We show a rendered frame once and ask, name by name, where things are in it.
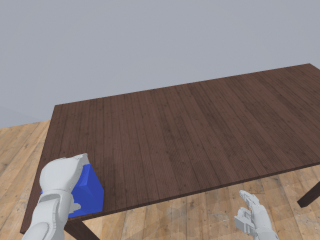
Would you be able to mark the robot right forearm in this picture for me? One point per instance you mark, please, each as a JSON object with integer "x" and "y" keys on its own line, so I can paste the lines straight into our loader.
{"x": 264, "y": 233}

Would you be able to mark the left robot hand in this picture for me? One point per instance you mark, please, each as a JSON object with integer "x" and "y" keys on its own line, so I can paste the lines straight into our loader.
{"x": 63, "y": 174}

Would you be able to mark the sponge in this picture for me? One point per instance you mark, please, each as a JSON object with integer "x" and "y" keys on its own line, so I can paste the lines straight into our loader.
{"x": 88, "y": 192}

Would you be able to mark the robot left forearm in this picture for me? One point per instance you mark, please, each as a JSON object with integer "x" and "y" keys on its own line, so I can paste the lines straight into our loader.
{"x": 49, "y": 216}

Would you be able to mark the right robot hand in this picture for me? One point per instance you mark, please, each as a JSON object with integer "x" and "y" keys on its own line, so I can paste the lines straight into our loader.
{"x": 247, "y": 221}

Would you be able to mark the table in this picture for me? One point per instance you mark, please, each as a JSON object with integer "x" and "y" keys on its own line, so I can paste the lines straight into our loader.
{"x": 161, "y": 144}

